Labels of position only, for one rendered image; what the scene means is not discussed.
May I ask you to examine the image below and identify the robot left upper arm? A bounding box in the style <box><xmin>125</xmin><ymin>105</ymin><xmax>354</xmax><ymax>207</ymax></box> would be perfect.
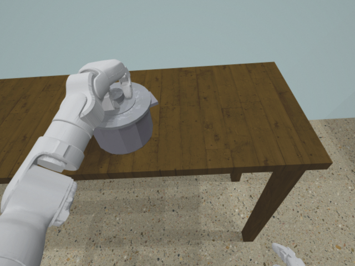
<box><xmin>0</xmin><ymin>165</ymin><xmax>78</xmax><ymax>266</ymax></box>

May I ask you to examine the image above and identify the pot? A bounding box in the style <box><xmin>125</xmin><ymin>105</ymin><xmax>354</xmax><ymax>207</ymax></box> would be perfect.
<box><xmin>93</xmin><ymin>91</ymin><xmax>159</xmax><ymax>155</ymax></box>

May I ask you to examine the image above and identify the robot right hand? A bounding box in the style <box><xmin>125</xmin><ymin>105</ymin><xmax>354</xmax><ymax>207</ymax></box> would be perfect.
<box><xmin>272</xmin><ymin>243</ymin><xmax>305</xmax><ymax>266</ymax></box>

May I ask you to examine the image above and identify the lid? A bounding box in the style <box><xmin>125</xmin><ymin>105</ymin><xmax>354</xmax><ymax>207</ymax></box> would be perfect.
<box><xmin>96</xmin><ymin>82</ymin><xmax>151</xmax><ymax>130</ymax></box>

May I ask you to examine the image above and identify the table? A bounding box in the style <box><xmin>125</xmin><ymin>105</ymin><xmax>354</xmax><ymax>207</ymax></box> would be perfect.
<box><xmin>0</xmin><ymin>62</ymin><xmax>333</xmax><ymax>242</ymax></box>

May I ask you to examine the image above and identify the left robot forearm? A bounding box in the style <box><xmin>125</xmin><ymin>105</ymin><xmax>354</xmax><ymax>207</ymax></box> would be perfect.
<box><xmin>1</xmin><ymin>67</ymin><xmax>110</xmax><ymax>213</ymax></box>

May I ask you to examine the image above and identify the knob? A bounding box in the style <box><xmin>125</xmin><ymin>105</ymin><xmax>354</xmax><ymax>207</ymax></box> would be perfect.
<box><xmin>110</xmin><ymin>88</ymin><xmax>125</xmax><ymax>104</ymax></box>

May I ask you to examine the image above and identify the robot left hand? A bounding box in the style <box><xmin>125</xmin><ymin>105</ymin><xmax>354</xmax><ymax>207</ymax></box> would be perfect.
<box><xmin>79</xmin><ymin>59</ymin><xmax>133</xmax><ymax>111</ymax></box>

